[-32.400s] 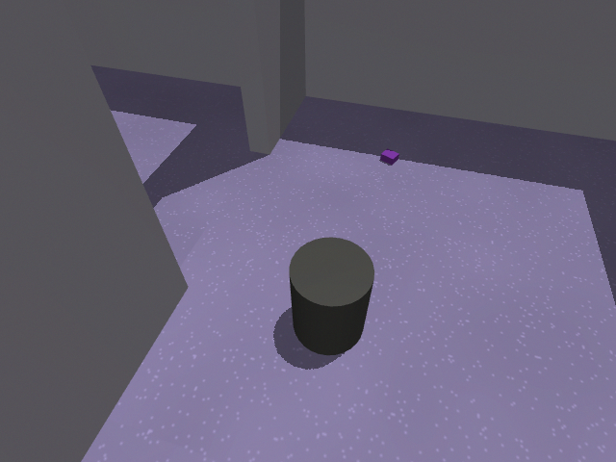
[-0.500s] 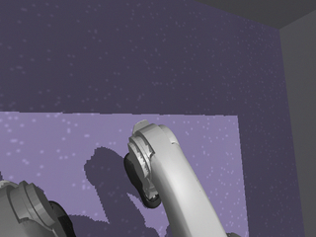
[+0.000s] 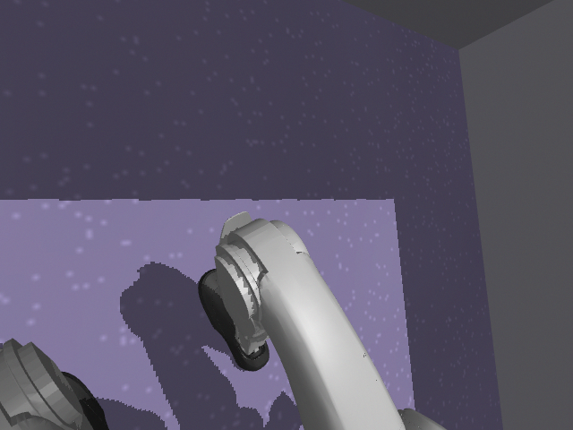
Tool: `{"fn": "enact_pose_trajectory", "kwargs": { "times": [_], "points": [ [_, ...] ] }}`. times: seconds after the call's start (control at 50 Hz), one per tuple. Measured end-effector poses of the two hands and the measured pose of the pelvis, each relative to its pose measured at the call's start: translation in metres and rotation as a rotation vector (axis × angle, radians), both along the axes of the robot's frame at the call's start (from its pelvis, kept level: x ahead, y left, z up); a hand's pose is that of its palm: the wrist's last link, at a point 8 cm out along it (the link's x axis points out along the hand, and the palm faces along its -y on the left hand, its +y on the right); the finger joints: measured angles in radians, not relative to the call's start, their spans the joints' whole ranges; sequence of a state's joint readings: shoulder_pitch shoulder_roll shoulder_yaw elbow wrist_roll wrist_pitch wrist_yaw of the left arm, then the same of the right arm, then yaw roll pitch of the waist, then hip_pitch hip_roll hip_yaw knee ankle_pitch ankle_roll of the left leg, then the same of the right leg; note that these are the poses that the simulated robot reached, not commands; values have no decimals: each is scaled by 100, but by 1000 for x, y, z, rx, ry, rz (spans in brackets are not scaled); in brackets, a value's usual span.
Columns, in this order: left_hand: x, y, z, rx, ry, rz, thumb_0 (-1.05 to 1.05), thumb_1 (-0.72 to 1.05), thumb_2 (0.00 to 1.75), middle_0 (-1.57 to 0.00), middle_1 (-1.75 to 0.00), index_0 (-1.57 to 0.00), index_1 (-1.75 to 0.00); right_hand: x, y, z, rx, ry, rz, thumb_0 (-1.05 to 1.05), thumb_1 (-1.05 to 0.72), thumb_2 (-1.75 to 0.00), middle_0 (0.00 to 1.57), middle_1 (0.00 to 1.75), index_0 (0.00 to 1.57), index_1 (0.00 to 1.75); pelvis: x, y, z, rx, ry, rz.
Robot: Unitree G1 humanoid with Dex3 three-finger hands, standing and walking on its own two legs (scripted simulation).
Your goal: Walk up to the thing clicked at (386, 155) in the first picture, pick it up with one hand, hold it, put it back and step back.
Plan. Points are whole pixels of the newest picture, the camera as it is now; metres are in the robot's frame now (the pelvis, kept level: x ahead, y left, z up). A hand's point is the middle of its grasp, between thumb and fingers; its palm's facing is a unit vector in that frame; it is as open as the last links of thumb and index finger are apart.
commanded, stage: rest palm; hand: left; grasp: from above
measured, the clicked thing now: out of the picture +0.47 +0.30 -0.31
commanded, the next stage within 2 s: close in 0.06 s
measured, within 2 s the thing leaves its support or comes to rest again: neither
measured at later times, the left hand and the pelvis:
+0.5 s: hand out of the picture +0.48 +0.30 -0.27, palm faces -0.22 -0.35 -0.91, open 12.6 cm; pelvis +0.00 +0.00 +0.00, yaw -1 degrees
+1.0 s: hand out of the picture +0.47 +0.31 -0.27, palm faces -0.23 -0.36 -0.90, open 11.3 cm; pelvis +0.00 +0.00 +0.01, yaw -1 degrees
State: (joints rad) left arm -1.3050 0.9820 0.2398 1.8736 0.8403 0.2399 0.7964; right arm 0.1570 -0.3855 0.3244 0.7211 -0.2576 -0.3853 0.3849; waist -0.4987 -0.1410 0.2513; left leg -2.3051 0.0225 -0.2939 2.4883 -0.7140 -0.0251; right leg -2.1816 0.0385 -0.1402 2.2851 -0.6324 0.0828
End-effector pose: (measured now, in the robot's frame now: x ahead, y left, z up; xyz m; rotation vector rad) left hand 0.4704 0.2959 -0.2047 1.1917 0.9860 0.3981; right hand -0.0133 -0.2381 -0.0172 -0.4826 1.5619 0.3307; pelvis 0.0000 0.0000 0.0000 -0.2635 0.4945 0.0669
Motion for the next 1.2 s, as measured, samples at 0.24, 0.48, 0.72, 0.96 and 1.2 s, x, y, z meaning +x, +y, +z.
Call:
{"fn": "enact_pose_trajectory", "kwargs": {
  "times": [0.24,0.48,0.72,0.96,1.2],
  "points": [
    [-1,7,-9,11,10,18,0,-49,98,-14,-108,-14,-107,-3,5,0,20,30,11,1,-93,-91,19,30,20,30,-1,1,-1,-6,-7,-2],
    [6,8,-5,11,-3,-2,0,-33,89,-24,-102,-26,-100,-1,4,3,0,18,12,1,-92,-91,19,30,20,30,-2,2,1,-14,-10,-2],
    [11,8,-2,15,2,12,0,-24,80,-31,-96,-33,-93,-6,6,11,-16,27,-4,1,-92,-90,19,30,20,30,-1,1,5,-18,-2,-7],
    [6,13,-7,14,17,14,-1,-14,73,-37,-91,-40,-87,-8,7,12,-23,44,-7,1,-92,-90,19,30,20,30,-2,2,7,-21,3,-9],
    [6,18,-7,5,7,18,0,-5,68,-45,-87,-46,-82,-1,5,13,-30,32,9,1,-92,-90,19,30,20,30,-1,2,8,-23,5,-8]
  ]
}}
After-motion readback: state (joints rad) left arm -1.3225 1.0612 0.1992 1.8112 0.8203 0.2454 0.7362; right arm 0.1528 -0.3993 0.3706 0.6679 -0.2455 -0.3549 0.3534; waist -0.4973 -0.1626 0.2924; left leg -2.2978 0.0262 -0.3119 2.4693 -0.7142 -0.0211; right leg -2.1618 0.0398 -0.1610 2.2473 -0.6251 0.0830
